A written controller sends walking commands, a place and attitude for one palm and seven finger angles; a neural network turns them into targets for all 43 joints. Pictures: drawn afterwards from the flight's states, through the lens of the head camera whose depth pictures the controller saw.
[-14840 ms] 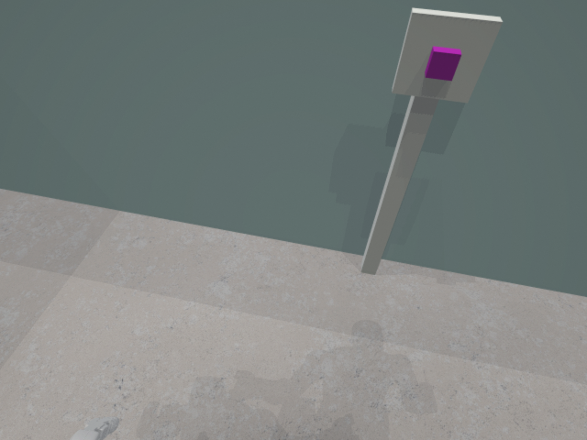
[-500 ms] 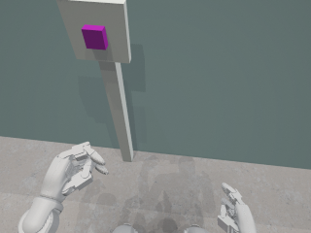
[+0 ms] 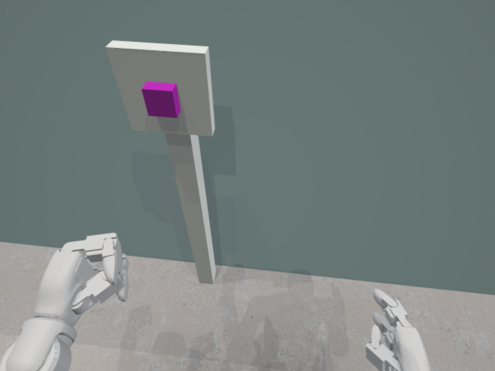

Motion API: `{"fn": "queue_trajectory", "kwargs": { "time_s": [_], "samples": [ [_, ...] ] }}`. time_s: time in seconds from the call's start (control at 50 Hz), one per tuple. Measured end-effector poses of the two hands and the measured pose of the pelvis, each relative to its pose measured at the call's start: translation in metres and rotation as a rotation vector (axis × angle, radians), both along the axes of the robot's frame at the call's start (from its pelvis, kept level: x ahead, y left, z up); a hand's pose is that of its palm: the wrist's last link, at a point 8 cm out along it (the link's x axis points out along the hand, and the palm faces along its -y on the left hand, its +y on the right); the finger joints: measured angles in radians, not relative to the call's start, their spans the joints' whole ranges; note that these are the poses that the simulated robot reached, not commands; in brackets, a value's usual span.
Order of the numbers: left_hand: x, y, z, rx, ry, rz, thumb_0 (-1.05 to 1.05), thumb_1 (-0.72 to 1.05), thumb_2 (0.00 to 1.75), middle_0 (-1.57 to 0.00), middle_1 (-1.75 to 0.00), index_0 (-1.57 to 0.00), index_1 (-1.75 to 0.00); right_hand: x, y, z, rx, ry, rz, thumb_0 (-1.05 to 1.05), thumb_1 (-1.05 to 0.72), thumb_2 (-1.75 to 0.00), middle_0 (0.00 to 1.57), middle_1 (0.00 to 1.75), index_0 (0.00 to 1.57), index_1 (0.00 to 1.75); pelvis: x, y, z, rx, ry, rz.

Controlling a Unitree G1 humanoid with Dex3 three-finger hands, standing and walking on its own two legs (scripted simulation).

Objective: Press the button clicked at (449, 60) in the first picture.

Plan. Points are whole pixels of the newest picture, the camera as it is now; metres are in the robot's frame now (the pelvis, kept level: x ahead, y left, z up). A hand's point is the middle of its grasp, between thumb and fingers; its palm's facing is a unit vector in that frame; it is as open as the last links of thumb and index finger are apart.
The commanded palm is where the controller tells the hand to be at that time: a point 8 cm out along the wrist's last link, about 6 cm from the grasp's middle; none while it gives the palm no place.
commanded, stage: raise the hand and make a fist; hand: left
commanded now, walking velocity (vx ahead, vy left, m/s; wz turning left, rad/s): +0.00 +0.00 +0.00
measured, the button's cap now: (162, 99) +0.56 +0.21 +0.16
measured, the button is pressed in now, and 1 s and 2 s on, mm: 0 0 0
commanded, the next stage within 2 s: aim a knuckle at the button in 0.80 s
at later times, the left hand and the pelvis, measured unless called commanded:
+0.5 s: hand (108, 230) +0.25 +0.20 +0.16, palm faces +0.00 -1.00 -0.07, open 3.1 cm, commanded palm +0.21 +0.25 +0.16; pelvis +0.01 -0.01 +0.02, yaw +0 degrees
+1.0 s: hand (109, 244) +0.24 +0.20 +0.15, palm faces +0.02 -1.00 -0.05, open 3.1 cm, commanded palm +0.22 +0.24 +0.16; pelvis -0.01 -0.01 +0.02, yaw +0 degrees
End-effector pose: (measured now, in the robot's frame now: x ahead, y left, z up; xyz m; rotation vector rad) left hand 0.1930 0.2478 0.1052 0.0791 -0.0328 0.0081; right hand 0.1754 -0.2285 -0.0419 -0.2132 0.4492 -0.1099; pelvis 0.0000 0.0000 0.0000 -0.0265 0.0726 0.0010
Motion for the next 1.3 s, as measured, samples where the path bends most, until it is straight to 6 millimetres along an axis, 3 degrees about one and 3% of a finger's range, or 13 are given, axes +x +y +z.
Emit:
{"fn": "queue_trajectory", "kwargs": {
  "time_s": [0.08,0.18,0.44,0.62,0.8,0.98,1.08,1.3],
  "samples": [
    [0.006,0.005,0.017,0.002,-0.037,0.027,0.01,0.89,0.90,-1.30,-1.49,-1.30,-1.50,0.015,0.008,0.006,0.016,-0.015,0.044,0.01,-0.90,-0.90,0.20,0.30,0.20,0.30,0.006,-0.003,0.004,-0.001,-0.015,0.007],
    [0.014,0.003,0.022,0.004,0.009,0.000,0.01,0.89,0.90,-1.30,-1.50,-1.30,-1.50,0.022,0.013,0.005,0.028,0.004,0.075,0.01,-0.90,-0.90,0.20,0.30,0.20,0.30,0.010,-0.005,0.009,0.000,-0.028,0.010],
    [0.033,0.012,0.059,0.002,-0.060,0.006,0.01,0.89,0.90,-1.30,-1.50,-1.30,-1.50,0.009,-0.002,0.001,0.015,0.066,0.047,0.01,-0.90,-0.90,0.20,0.30,0.21,0.30,0.014,-0.013,0.019,0.007,-0.069,0.008],
    [0.031,0.003,0.043,-0.032,0.044,-0.017,0.01,0.89,0.90,-1.30,-1.50,-1.30,-1.50,0.000,-0.012,0.007,0.014,0.054,0.008,0.01,-0.90,-0.90,0.20,0.30,0.20,0.30,0.008,-0.014,0.022,0.015,-0.082,-0.010],
    [0.018,0.005,0.054,-0.011,-0.042,0.031,0.01,0.89,0.90,-1.30,-1.50,-1.30,-1.50,-0.005,-0.007,0.009,0.010,0.050,0.033,0.01,-0.90,-0.90,0.20,0.30,0.20,0.30,0.001,-0.015,0.023,0.013,-0.106,-0.005],
    [0.019,0.004,0.048,-0.022,0.008,0.005,0.01,0.89,0.90,-1.30,-1.50,-1.30,-1.50,-0.010,-0.002,0.007,0.026,0.042,0.029,0.01,-0.90,-0.90,0.20,0.30,0.20,0.30,-0.006,-0.014,0.024,0.016,-0.114,-0.006],
    [0.034,0.006,0.051,-0.028,-0.022,0.027,0.01,0.89,0.90,-1.31,-1.50,-1.30,-1.50,-0.014,-0.003,0.004,0.014,0.059,0.028,0.01,-0.90,-0.90,0.20,0.30,0.21,0.30,-0.009,-0.014,0.024,0.017,-0.115,-0.002],
    [0.088,0.000,0.046,-0.038,0.012,-0.017,0.01,0.89,0.90,-1.30,-1.50,-1.30,-1.50,-0.032,-0.019,-0.004,0.000,0.123,-0.045,0.01,-0.90,-0.90,0.20,0.30,0.21,0.30,-0.008,-0.015,0.024,0.025,-0.086,-0.020]
  ]
}}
